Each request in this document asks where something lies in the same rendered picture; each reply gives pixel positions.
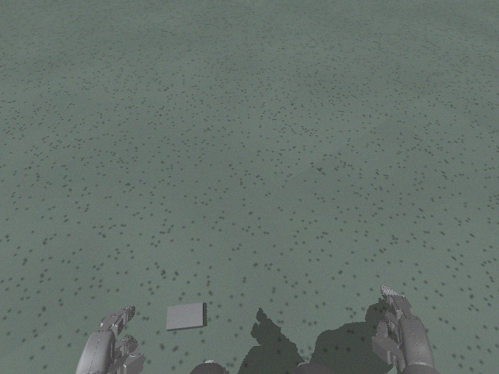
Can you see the right robot hand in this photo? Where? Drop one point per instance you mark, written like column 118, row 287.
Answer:
column 409, row 333

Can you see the left robot hand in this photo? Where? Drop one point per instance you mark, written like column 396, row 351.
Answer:
column 102, row 355

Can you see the small box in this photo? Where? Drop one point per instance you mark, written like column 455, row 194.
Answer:
column 184, row 317

